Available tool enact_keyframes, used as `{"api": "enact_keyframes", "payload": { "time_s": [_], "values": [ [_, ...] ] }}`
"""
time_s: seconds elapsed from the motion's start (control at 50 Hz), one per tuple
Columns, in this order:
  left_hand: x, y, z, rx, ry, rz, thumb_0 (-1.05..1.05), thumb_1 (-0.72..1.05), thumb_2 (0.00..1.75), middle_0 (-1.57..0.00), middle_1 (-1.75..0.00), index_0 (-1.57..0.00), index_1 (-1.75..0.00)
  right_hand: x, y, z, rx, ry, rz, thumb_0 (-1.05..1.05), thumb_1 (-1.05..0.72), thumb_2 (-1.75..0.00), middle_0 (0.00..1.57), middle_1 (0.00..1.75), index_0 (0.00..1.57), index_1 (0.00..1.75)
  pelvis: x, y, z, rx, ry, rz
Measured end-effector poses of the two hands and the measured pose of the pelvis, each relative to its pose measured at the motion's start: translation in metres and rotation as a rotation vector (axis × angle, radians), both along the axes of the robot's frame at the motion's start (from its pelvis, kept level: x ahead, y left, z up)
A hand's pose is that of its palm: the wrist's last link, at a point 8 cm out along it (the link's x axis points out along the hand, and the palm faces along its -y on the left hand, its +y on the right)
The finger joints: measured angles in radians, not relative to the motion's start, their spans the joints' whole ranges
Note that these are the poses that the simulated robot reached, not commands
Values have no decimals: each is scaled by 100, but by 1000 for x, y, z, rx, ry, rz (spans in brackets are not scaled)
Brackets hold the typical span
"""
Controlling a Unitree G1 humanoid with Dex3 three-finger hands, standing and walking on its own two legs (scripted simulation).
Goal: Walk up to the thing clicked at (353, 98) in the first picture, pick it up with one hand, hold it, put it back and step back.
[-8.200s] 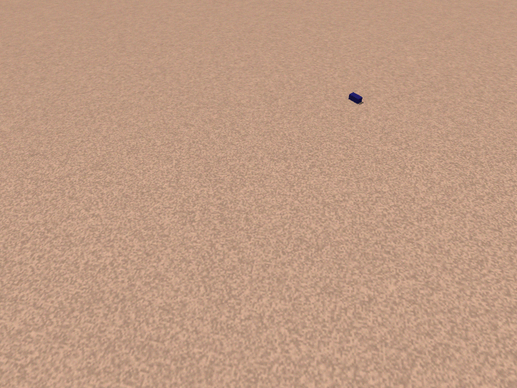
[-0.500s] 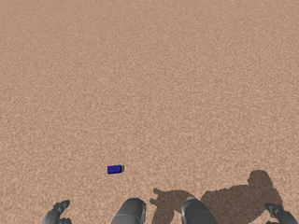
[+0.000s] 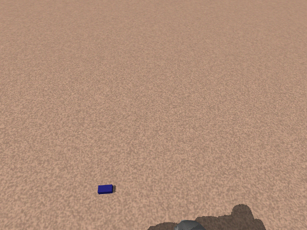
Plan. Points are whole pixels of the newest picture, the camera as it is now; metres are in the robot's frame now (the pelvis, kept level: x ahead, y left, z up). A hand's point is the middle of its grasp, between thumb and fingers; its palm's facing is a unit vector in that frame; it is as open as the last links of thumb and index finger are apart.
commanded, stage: walk up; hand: left
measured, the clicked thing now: (105, 189) +0.45 +0.29 -0.73
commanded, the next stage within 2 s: none
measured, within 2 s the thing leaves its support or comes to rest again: neither
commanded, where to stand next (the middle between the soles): +0.10 -0.01 m, yaw +4 degrees
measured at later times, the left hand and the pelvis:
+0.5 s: hand out of the picture +0.07 +0.30 -0.11, palm faces +0.03 -0.83 -0.56, open 7.4 cm; pelvis +0.02 -0.01 +0.00, yaw +3 degrees
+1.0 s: hand out of the picture +0.03 +0.24 -0.15, palm faces +0.06 -0.94 -0.34, open 7.4 cm; pelvis +0.02 -0.02 +0.01, yaw +3 degrees
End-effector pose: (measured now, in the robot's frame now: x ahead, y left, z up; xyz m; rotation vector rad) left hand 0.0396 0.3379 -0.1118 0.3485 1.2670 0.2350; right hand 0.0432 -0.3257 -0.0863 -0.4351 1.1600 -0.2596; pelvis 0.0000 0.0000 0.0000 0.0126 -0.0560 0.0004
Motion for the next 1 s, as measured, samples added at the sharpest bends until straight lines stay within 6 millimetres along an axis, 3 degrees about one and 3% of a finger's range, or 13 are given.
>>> {"api": "enact_keyframes", "payload": {
  "time_s": [0.06, 0.12, 0.18, 0.28, 0.36, 0.44, 0.5, 0.58, 0.68, 0.78, 0.92, 1.0],
  "values": [
    [23, -23, -1, -19, -46, -28, 1, 90, 90, -20, -30, -20, -30, -11, -32, 6, -35, 26, -24, 0, -90, -90, 21, 30, 21, 30, 6, -17, -1, -5, -1, -2],
    [42, -47, 0, -6, -117, -47, 1, 90, 90, -20, -30, -20, -30, -14, -61, -2, -51, 74, -50, 0, -90, -90, 21, 30, 21, 30, 11, -35, -7, -30, -7, 18],
    [47, -67, 8, -7, -162, -61, 1, 90, 90, -20, -30, -20, -30, -4, -71, -8, -27, 97, -55, 1, -91, -90, 20, 30, 21, 30, 16, -44, -4, -17, -10, 30],
    [32, -71, 35, 44, -146, -30, 0, 90, 90, -21, -30, -21, -30, 33, -61, -13, 51, 66, 3, 1, -91, -90, 20, 30, 20, 30, 28, -43, 10, -14, -18, 37],
    [18, -52, 50, 128, -83, 1, 0, 90, 90, -21, -30, -21, -30, 57, -43, -25, 104, 43, 15, 1, -91, -90, 20, 30, 20, 30, 30, -36, 12, -8, -16, 33],
    [17, -26, 57, 187, -54, 17, 1, 90, 90, -21, -30, -21, -30, 70, -16, -38, 143, 45, 22, 0, -91, -90, 20, 30, 20, 30, 25, -25, 9, -1, -3, 40],
    [24, -7, 53, 200, -79, 18, 1, 90, 90, -21, -30, -21, -30, 77, 4, -46, 154, 57, 51, 0, -91, -90, 20, 30, 20, 30, 22, -14, 2, 0, 7, 59],
    [33, 17, 31, 185, -116, 28, 1, 90, 90, -21, -30, -21, -30, 84, 29, -50, 139, 46, 101, 0, -91, -90, 20, 30, 21, 30, 15, 2, -12, 26, 5, 79],
    [31, 13, 14, 123, -99, 37, 1, 90, 90, -20, -30, -20, -30, 85, 44, -36, 140, -6, 110, 0, -91, -90, 21, 30, 21, 30, 8, 9, -8, 3, 6, 78],
    [19, -6, 1, 42, -60, 23, 0, 90, 90, -20, -30, -20, -30, 83, 36, -23, 108, -57, 111, 0, -90, -90, 21, 30, 21, 30, 8, 4, -6, -1, 16, 53],
    [-3, -38, -3, -22, -37, 39, 1, 90, 90, -20, -30, -20, -30, 67, -9, -8, 35, -32, 73, 0, -90, -90, 21, 30, 21, 30, 16, -20, -2, -18, 10, 46],
    [-19, -51, 4, -45, -20, 78, 1, 90, 90, -21, -30, -21, -30, 67, -27, 5, -11, 13, 74, 1, -91, -90, 21, 30, 21, 30, 24, -24, 8, -5, 6, 58]
  ]
}}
